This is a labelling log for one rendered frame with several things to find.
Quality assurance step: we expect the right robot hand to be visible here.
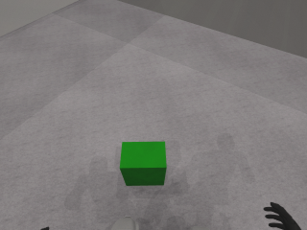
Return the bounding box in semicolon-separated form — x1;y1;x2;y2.
263;202;301;230

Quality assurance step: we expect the left robot thigh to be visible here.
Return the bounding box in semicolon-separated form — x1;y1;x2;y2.
110;218;139;230

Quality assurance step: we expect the carton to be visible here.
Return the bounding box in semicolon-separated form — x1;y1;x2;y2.
120;141;167;186

